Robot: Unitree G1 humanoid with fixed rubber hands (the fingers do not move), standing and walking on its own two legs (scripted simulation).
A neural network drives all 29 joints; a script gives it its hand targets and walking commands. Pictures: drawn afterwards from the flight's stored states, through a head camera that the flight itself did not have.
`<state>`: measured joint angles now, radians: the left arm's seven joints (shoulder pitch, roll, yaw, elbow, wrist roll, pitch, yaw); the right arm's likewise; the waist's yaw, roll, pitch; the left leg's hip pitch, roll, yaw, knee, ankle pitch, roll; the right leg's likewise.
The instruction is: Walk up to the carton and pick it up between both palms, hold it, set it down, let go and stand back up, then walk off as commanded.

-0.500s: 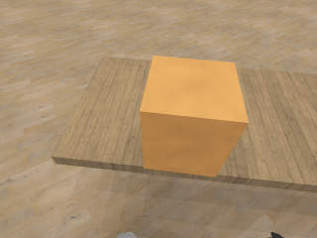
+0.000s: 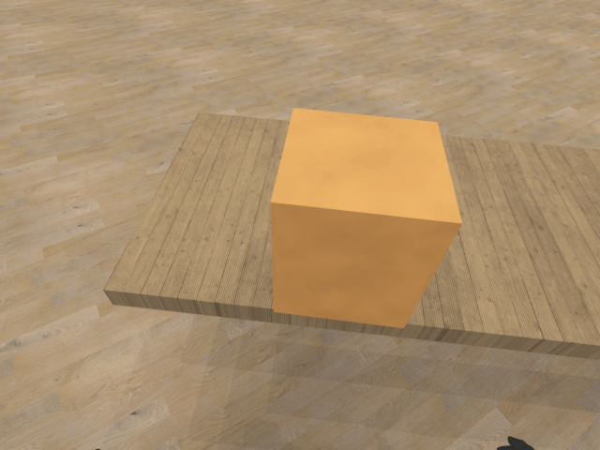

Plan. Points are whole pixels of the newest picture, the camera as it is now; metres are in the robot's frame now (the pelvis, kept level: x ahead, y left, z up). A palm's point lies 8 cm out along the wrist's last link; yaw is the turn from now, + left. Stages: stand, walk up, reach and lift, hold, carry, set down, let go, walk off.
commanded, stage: walk up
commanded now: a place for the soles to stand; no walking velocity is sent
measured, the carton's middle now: (350, 222) +0.44 -0.05 +0.06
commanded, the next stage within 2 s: reach and lift in 0.84 s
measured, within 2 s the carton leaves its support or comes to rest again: neither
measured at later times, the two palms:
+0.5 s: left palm out of the picture +0.08 +0.31 -0.09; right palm out of the picture +0.12 -0.31 -0.07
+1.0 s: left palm out of the picture +0.10 +0.29 -0.10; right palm out of the picture +0.13 -0.30 -0.09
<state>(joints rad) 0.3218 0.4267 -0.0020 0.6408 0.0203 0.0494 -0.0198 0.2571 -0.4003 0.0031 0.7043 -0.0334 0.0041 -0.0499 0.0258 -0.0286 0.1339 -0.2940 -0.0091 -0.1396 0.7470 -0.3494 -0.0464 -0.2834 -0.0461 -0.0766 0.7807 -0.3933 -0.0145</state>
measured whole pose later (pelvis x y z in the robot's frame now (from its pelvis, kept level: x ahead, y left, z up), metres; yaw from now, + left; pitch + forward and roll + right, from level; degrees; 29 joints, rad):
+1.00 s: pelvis +0.00 -0.01 -0.01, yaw +0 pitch -7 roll +0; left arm 0.21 0.39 0.00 0.60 0.02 0.36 0.00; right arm 0.12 -0.33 -0.06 0.94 -0.11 -0.20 0.02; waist 0.01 -0.02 0.13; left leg -0.28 0.03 -0.14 0.79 -0.40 -0.07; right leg -0.29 -0.03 -0.08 0.82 -0.40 -0.02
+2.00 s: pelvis -0.05 -0.01 +0.00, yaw +0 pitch -9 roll +0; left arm 0.13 0.31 -0.02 0.32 -0.15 0.19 0.08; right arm 0.11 -0.16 -0.06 0.57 -0.03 -0.07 0.01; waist 0.00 -0.03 0.10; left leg -0.27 0.03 -0.14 0.69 -0.33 -0.06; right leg -0.28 -0.02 -0.08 0.70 -0.27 -0.03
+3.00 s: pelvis +0.00 -0.01 +0.02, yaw +0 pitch -3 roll +0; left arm 0.04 0.31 -0.15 0.04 -0.34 0.24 0.15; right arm 0.04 -0.22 -0.06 0.19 0.21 0.10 -0.04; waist -0.04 -0.03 0.04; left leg -0.27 0.03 -0.14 0.58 -0.27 -0.05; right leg -0.28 -0.02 -0.08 0.61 -0.28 -0.02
